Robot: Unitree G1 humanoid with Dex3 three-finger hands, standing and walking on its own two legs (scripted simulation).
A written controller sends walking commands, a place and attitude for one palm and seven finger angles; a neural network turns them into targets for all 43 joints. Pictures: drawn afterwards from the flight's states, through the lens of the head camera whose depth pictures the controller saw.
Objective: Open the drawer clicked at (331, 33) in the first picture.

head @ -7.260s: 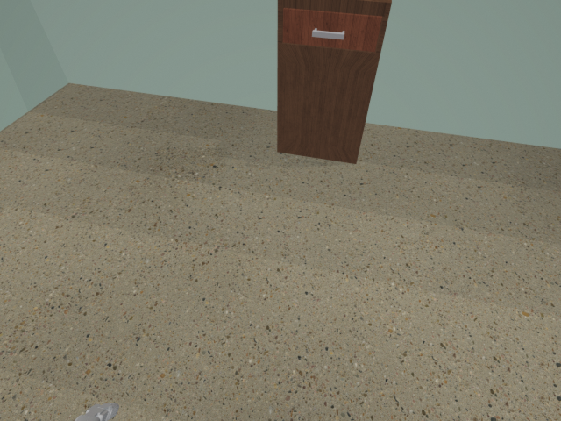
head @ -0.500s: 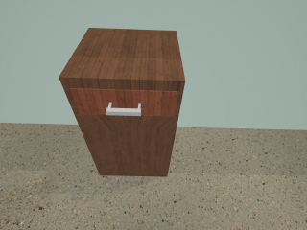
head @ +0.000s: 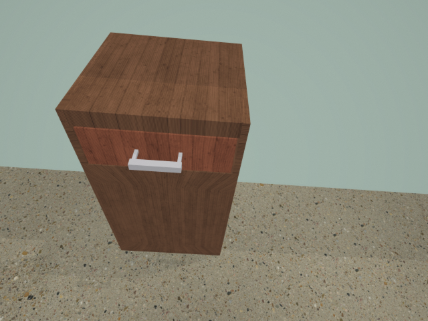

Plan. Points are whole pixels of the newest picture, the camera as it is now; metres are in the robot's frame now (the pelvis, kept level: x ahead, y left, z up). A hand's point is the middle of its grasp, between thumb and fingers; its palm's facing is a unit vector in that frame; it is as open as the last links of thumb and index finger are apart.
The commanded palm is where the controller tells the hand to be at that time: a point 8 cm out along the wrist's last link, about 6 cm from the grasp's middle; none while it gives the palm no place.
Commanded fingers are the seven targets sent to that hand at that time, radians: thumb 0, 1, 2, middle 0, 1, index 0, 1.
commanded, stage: come to a stop and stand still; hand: left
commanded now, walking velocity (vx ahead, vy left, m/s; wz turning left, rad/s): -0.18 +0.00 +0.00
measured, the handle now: (156, 160) +0.51 +0.20 -0.06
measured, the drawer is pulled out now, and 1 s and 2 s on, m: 0.00 0.00 0.00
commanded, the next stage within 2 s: look again from close up in 0.70 s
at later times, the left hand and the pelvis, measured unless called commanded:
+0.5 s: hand out of the picture -0.03 +0.16 -0.17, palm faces +0.03 -0.98 -0.19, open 7.4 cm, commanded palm none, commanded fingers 0.00 0.90 0.90 -0.20 -0.30 -0.20 -0.30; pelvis -0.04 -0.01 +0.01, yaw +0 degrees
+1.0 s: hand out of the picture -0.03 +0.16 -0.18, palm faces +0.05 -0.98 -0.18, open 7.4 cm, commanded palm none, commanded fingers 0.00 0.90 0.90 -0.20 -0.30 -0.20 -0.30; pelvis -0.02 +0.00 +0.00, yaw +1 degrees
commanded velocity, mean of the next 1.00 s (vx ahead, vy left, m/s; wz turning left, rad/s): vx -0.02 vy -0.01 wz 0.00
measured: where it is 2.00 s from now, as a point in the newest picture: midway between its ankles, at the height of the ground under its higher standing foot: outside the picture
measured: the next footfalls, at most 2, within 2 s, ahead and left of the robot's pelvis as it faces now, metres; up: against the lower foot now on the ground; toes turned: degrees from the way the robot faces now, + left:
right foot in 1.58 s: +0.04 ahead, -0.07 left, +0.00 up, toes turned +6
